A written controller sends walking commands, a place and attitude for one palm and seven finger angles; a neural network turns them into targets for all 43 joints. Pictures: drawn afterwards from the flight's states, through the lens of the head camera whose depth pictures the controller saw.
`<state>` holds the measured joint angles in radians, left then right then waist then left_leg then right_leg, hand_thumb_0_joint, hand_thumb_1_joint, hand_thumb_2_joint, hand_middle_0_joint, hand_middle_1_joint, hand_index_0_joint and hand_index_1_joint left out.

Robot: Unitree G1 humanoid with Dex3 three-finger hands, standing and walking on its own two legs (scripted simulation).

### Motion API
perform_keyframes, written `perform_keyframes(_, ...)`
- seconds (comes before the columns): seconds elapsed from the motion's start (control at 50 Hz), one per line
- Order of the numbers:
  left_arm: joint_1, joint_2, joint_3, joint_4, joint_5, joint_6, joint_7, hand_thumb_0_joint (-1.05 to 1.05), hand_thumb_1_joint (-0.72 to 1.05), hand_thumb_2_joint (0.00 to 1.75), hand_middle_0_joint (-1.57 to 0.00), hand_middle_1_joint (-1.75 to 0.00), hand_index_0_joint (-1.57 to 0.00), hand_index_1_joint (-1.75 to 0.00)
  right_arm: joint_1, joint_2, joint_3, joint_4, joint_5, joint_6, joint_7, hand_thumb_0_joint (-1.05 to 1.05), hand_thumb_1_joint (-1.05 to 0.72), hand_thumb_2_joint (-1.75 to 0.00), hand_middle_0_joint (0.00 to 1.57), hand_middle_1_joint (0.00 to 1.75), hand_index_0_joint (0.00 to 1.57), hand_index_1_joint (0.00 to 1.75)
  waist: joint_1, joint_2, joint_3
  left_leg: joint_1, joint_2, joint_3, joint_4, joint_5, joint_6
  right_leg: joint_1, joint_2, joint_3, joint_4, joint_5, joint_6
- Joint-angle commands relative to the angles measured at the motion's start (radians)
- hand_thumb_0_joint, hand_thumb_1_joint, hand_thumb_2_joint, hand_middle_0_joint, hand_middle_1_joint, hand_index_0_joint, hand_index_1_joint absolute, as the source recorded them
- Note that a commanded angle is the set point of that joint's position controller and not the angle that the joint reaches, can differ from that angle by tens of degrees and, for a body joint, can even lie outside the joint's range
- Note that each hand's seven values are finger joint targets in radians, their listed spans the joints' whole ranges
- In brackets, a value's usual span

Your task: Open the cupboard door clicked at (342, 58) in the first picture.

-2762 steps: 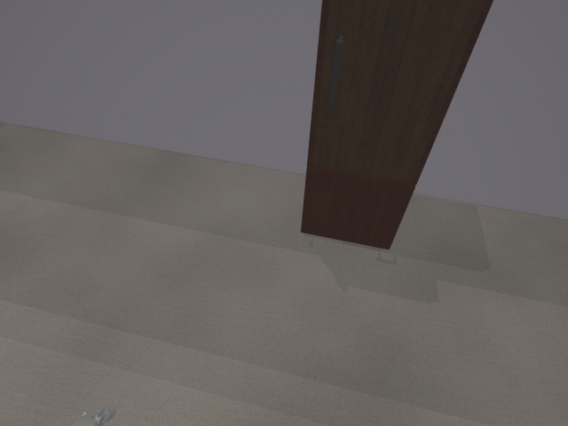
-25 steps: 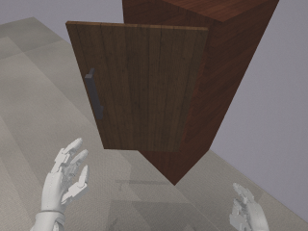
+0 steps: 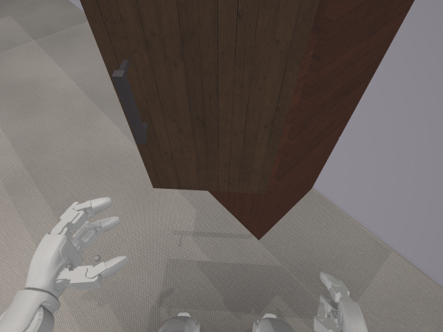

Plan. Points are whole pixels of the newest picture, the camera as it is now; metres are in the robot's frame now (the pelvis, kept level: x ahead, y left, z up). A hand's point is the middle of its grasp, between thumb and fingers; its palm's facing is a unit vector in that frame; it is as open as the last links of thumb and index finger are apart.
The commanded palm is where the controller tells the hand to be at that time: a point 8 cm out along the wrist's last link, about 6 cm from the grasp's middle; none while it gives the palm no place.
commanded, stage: raise the hand with hooked fingers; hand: left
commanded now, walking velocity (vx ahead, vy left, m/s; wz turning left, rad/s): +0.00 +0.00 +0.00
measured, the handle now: (134, 105) +0.52 +0.21 +0.09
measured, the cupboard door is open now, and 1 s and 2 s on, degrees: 44 44 44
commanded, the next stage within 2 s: move the hooked fingers beside the handle in 1.30 s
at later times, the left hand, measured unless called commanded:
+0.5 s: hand (45, 223) +0.26 +0.28 +0.09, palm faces +0.05 -1.00 -0.05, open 13.6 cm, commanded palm +0.24 +0.33 +0.09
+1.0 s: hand (37, 195) +0.30 +0.30 +0.11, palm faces -0.01 -1.00 -0.04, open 14.0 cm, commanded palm +0.27 +0.35 +0.11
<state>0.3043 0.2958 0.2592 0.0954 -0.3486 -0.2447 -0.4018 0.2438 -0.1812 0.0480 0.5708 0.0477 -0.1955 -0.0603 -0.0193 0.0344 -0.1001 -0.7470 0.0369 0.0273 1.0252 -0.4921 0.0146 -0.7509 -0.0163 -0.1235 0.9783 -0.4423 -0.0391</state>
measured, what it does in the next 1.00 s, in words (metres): stands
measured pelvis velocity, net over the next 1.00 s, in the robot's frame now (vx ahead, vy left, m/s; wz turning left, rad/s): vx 0.01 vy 0.03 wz -0.01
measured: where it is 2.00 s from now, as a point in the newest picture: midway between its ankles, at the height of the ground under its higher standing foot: outside the picture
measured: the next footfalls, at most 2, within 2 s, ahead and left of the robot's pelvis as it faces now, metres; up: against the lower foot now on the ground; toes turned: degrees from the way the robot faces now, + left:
none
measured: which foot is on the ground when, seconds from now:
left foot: down 0.00-1.00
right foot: down 0.00-1.00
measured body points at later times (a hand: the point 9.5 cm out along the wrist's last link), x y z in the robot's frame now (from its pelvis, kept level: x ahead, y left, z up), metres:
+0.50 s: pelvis +0.01 +0.02 +0.02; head +0.04 +0.03 +0.47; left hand +0.25 +0.33 +0.10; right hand +0.19 -0.22 -0.04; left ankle +0.01 +0.11 -0.68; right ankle +0.02 -0.10 -0.68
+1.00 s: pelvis +0.01 +0.03 +0.03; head +0.05 +0.03 +0.48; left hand +0.30 +0.35 +0.11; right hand +0.15 -0.23 -0.05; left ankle +0.01 +0.11 -0.68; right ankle +0.03 -0.10 -0.68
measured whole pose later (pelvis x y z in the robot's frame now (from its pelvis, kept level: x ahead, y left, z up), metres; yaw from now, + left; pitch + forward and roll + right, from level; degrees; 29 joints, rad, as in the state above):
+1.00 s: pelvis +0.01 +0.03 +0.03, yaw +0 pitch +8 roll -2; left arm -0.05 0.43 0.42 0.42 -0.35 -0.23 -0.52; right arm 0.31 -0.29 0.05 0.59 0.05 -0.22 -0.08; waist -0.01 0.02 -0.07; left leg -0.52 0.01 0.05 0.80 -0.41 0.05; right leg -0.52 -0.03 -0.10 0.73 -0.34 0.00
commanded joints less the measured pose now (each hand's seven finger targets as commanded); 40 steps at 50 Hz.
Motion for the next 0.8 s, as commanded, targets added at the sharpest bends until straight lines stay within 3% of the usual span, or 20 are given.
perform_keyframes(0.0,0.023,0.143,0.182,-0.254,-0.032,-0.147,0.108,0.00,-0.06,0.49,-0.27,-0.92,-0.27,-0.92,-0.075,-0.159,-0.090,-0.170,-0.011,-0.078,-0.008,0.00,-0.90,-0.90,0.20,0.30,0.20,0.30,0.063,-0.022,-0.219,0.081,-0.037,-0.055,-0.189,0.313,0.000,0.262,0.012,0.083,-0.161,0.221,0.026)
perform_keyframes(0.04,-0.046,0.129,0.127,-0.225,-0.003,-0.194,0.109,0.00,-0.10,0.47,-0.27,-0.94,-0.27,-0.94,-0.055,-0.177,-0.091,-0.154,-0.016,-0.087,-0.005,0.00,-0.90,-0.90,0.20,0.30,0.20,0.30,0.023,-0.026,-0.158,0.078,-0.033,-0.056,-0.181,0.278,0.004,0.202,0.016,0.082,-0.164,0.181,0.026)
perform_keyframes(0.06,-0.078,0.124,0.094,-0.210,0.013,-0.214,0.093,0.00,-0.13,0.46,-0.27,-0.96,-0.27,-0.96,-0.036,-0.190,-0.092,-0.141,-0.014,-0.094,-0.003,0.00,-0.90,-0.90,0.20,0.30,0.20,0.30,0.002,-0.005,-0.162,0.091,-0.033,-0.054,-0.179,0.262,0.005,0.177,0.017,0.083,-0.164,0.164,0.027)
perform_keyframes(0.12,-0.117,0.132,0.054,-0.126,0.019,-0.216,0.025,0.00,-0.20,0.43,-0.28,-1.00,-0.28,-1.00,-0.011,-0.218,-0.093,-0.130,-0.002,-0.112,-0.011,0.00,-0.90,-0.90,0.20,0.30,0.20,0.30,-0.024,0.001,-0.133,0.089,-0.035,-0.056,-0.188,0.175,0.010,0.138,0.011,0.096,-0.204,0.059,0.028)
perform_keyframes(0.14,-0.147,0.158,0.065,-0.114,0.008,-0.206,-0.001,0.00,-0.22,0.42,-0.28,-1.02,-0.28,-1.02,-0.009,-0.228,-0.092,-0.132,0.000,-0.114,-0.016,0.00,-0.90,-0.90,0.20,0.30,0.20,0.30,-0.024,-0.009,-0.132,0.091,-0.036,-0.060,-0.190,0.181,0.012,0.158,0.011,0.104,-0.212,0.063,0.023)
perform_keyframes(0.18,-0.173,0.217,0.108,-0.136,-0.002,-0.191,-0.032,0.00,-0.27,0.40,-0.28,-1.05,-0.28,-1.05,-0.007,-0.237,-0.094,-0.134,0.007,-0.120,-0.026,0.00,-0.90,-0.90,0.20,0.30,0.20,0.30,-0.007,0.020,-0.195,0.141,-0.034,-0.061,-0.210,0.211,0.014,0.203,0.008,0.101,-0.217,0.098,0.022)
perform_keyframes(0.2,-0.184,0.250,0.144,-0.155,-0.009,-0.184,-0.034,0.00,-0.29,0.39,-0.29,-1.07,-0.29,-1.07,-0.007,-0.237,-0.093,-0.137,0.005,-0.123,-0.029,0.00,-0.90,-0.90,0.20,0.30,0.20,0.30,0.010,0.031,-0.237,0.160,-0.035,-0.063,-0.221,0.236,0.014,0.238,0.006,0.097,-0.214,0.126,0.022)
perform_keyframes(0.24,-0.197,0.310,0.212,-0.169,-0.025,-0.174,-0.020,0.00,-0.34,0.37,-0.29,-1.10,-0.29,-1.10,-0.008,-0.235,-0.089,-0.135,0.001,-0.124,-0.032,0.00,-0.90,-0.90,0.20,0.30,0.20,0.30,0.030,0.053,-0.246,0.193,-0.032,-0.069,-0.235,0.294,0.010,0.269,0.015,0.082,-0.204,0.186,0.014)
perform_keyframes(0.3,-0.197,0.272,0.219,-0.187,-0.044,-0.180,0.014,0.00,-0.41,0.34,-0.29,-1.14,-0.29,-1.14,-0.015,-0.218,-0.080,-0.135,-0.001,-0.123,-0.026,0.00,-0.90,-0.90,0.20,0.30,0.20,0.30,0.041,0.101,-0.230,0.243,-0.029,-0.070,-0.260,0.372,-0.001,0.281,0.019,0.058,-0.201,0.257,0.012)
perform_keyframes(0.38,-0.231,0.232,0.174,-0.061,-0.027,-0.126,0.015,0.00,-0.50,0.30,-0.30,-1.20,-0.30,-1.20,-0.010,-0.229,-0.073,-0.132,0.001,-0.105,-0.017,0.00,-0.90,-0.90,0.20,0.30,0.20,0.30,0.019,0.090,-0.127,0.232,-0.025,-0.073,-0.286,0.340,-0.010,0.236,0.025,0.042,-0.220,0.236,0.012)
perform_keyframes(0.44,-0.287,0.227,0.137,0.024,-0.012,-0.062,-0.029,0.00,-0.50,0.30,-0.30,-1.20,-0.30,-1.20,-0.002,-0.243,-0.071,-0.140,0.006,-0.095,-0.021,0.00,-0.90,-0.90,0.20,0.30,0.20,0.30,0.001,0.028,-0.091,0.221,-0.025,-0.077,-0.302,0.300,-0.004,0.236,0.027,0.045,-0.248,0.222,0.013)
perform_keyframes(0.52,-0.413,0.309,0.190,-0.014,-0.012,-0.041,-0.065,0.00,-0.50,0.30,-0.30,-1.20,-0.30,-1.20,-0.001,-0.248,-0.072,-0.150,0.006,-0.092,-0.033,0.00,-0.90,-0.90,0.20,0.30,0.20,0.30,0.008,0.016,-0.194,0.281,-0.025,-0.079,-0.309,0.348,-0.001,0.286,0.025,0.051,-0.258,0.265,0.015)
perform_keyframes(0.58,-0.496,0.362,0.240,-0.061,-0.025,-0.081,-0.062,0.00,-0.50,0.30,-0.30,-1.20,-0.30,-1.20,0.000,-0.239,-0.062,-0.137,-0.002,-0.096,-0.034,0.00,-0.90,-0.90,0.20,0.30,0.20,0.30,0.018,0.084,-0.239,0.353,-0.024,-0.086,-0.313,0.436,-0.013,0.307,0.031,0.052,-0.254,0.311,0.007)
perform_keyframes(0.64,-0.521,0.388,0.267,-0.004,-0.026,-0.100,-0.057,0.00,-0.50,0.30,-0.30,-1.20,-0.30,-1.20,0.007,-0.241,-0.058,-0.117,-0.007,-0.094,-0.036,0.00,-0.90,-0.90,0.20,0.30,0.20,0.30,0.020,0.069,-0.212,0.356,-0.019,-0.091,-0.320,0.452,-0.019,0.305,0.034,0.049,-0.260,0.313,0.004)
perform_keyframes(0.66,-0.530,0.371,0.254,0.030,-0.024,-0.095,-0.064,0.00,-0.50,0.30,-0.30,-1.20,-0.30,-1.20,0.004,-0.239,-0.055,-0.112,-0.005,-0.092,-0.036,0.00,-0.90,-0.90,0.20,0.30,0.20,0.30,0.015,0.090,-0.193,0.354,-0.020,-0.091,-0.330,0.431,-0.021,0.293,0.033,0.048,-0.266,0.294,0.005)
perform_keyframes(0.72,-0.546,0.363,0.239,0.149,-0.018,-0.048,-0.093,0.00,-0.50,0.30,-0.30,-1.20,-0.30,-1.20,0.003,-0.247,-0.057,-0.106,0.004,-0.082,-0.043,0.00,-0.90,-0.90,0.20,0.30,0.20,0.30,0.010,0.066,-0.140,0.327,-0.020,-0.091,-0.355,0.360,-0.017,0.276,0.026,0.044,-0.287,0.245,0.006)
perform_keyframes(0.78,-0.586,0.387,0.236,0.192,-0.015,0.000,-0.130,0.00,-0.50,0.30,-0.30,-1.20,-0.30,-1.20,0.010,-0.255,-0.058,-0.114,0.009,-0.073,-0.049,0.00,-0.90,-0.90,0.20,0.30,0.20,0.30,0.011,0.060,-0.158,0.337,-0.023,-0.088,-0.366,0.368,-0.010,0.297,0.023,0.049,-0.305,0.260,0.007)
